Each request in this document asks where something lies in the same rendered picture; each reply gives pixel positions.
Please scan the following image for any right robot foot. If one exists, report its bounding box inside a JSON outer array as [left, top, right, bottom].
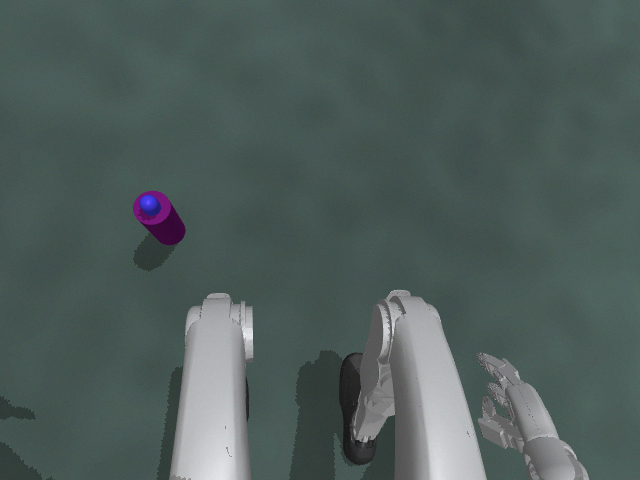
[[339, 353, 377, 465]]

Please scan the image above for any bottle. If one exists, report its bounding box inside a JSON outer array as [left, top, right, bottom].
[[133, 191, 185, 245]]

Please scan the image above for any right robot arm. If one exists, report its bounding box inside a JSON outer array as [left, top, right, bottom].
[[522, 437, 589, 480]]

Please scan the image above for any right robot hand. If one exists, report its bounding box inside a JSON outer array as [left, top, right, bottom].
[[476, 352, 559, 453]]

